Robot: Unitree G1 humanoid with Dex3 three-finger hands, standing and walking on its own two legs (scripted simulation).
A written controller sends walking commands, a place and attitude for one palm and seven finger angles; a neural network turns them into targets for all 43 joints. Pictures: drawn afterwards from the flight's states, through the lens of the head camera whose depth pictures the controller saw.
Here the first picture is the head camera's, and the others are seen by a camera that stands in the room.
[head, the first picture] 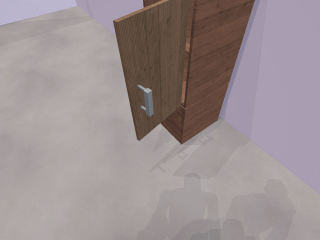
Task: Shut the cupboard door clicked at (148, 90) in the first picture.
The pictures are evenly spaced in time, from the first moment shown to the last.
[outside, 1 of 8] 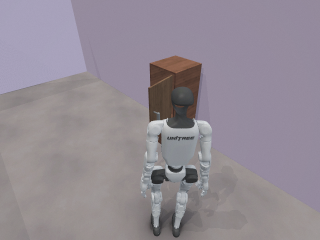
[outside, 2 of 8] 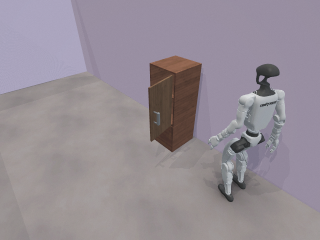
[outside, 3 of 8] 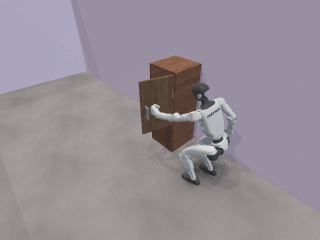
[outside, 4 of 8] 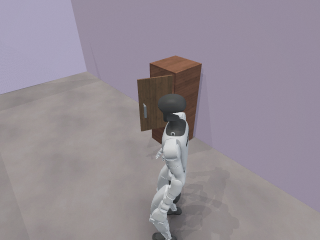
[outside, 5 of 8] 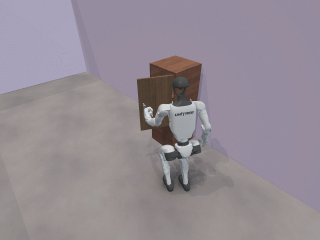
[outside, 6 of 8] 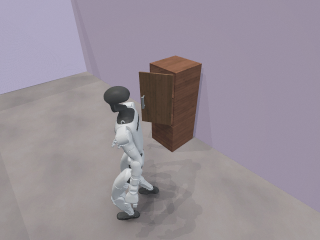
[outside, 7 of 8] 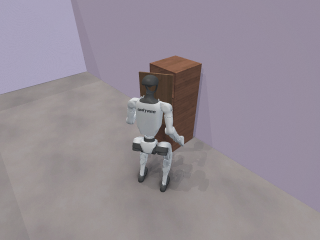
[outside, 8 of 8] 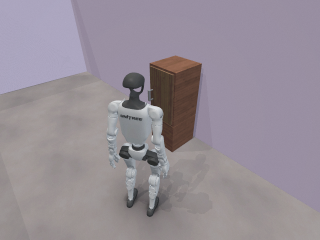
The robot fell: no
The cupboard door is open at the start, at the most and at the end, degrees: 100 100 0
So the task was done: yes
